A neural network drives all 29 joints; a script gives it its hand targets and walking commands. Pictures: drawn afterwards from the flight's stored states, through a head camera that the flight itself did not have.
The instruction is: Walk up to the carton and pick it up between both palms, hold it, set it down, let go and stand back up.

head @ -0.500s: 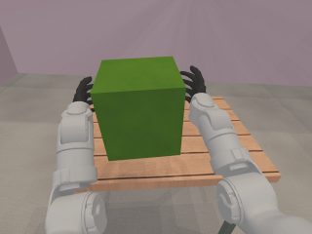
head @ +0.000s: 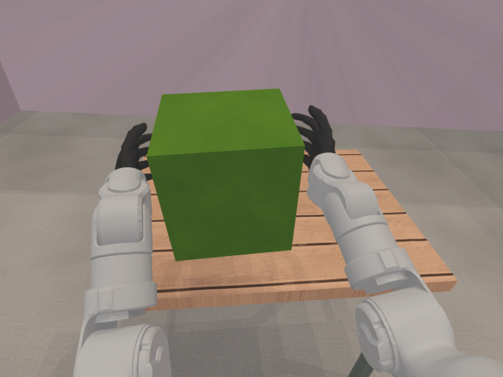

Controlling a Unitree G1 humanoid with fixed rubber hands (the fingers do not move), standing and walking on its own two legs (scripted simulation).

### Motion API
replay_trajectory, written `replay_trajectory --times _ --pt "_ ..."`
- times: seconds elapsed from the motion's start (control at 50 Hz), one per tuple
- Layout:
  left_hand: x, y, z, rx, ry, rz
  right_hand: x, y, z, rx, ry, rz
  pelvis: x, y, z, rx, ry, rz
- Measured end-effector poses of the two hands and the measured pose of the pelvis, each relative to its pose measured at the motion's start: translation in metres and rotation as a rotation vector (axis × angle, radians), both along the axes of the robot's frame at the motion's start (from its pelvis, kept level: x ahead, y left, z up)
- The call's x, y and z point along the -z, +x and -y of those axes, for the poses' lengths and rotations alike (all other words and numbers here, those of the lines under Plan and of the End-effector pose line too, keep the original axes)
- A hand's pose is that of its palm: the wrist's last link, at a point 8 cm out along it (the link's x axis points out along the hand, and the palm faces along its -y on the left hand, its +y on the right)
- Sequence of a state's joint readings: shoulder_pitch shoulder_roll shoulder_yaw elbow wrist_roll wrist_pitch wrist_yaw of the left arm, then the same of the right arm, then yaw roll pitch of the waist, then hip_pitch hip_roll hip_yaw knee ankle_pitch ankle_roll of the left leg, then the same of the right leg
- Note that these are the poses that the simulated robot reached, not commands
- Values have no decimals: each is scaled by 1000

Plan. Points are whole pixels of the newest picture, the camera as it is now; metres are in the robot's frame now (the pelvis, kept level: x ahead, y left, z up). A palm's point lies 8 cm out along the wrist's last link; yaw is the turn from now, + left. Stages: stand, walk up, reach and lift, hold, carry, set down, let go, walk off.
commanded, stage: hold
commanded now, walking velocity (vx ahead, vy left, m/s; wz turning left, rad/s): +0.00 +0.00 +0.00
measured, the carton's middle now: (228, 173) +0.40 +0.01 +0.19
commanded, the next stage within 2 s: none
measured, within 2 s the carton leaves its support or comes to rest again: neither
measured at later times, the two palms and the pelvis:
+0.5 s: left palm (131, 174) +0.35 +0.15 +0.22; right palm (325, 158) +0.35 -0.13 +0.24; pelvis +0.00 -0.01 +0.00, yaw +0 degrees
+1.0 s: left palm (135, 170) +0.36 +0.14 +0.23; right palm (326, 155) +0.36 -0.14 +0.24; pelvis -0.01 -0.01 +0.00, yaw +0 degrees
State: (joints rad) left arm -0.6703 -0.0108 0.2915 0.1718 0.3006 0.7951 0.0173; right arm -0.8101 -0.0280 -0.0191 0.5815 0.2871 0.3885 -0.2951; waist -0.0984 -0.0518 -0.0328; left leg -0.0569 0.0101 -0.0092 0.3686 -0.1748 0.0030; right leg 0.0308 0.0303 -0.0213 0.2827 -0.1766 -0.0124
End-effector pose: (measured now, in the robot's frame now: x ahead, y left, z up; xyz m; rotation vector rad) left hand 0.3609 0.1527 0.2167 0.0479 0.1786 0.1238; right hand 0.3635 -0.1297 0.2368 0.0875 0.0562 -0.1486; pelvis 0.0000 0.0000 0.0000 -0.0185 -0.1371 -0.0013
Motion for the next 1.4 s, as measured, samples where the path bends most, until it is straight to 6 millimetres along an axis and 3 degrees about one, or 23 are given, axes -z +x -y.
replay_trajectory --times 0.7,1.22,1.4 --pt "-9 -10 9 8 -11 0 -6 -13 9 14 10 -1 0 -7 8 4 7 18" --pt "-2 0 6 1 -10 -17 -2 0 5 6 -1 -21 0 -1 8 0 6 4" --pt "-3 -4 6 0 0 8 0 -4 6 3 5 3 1 3 6 4 4 21"
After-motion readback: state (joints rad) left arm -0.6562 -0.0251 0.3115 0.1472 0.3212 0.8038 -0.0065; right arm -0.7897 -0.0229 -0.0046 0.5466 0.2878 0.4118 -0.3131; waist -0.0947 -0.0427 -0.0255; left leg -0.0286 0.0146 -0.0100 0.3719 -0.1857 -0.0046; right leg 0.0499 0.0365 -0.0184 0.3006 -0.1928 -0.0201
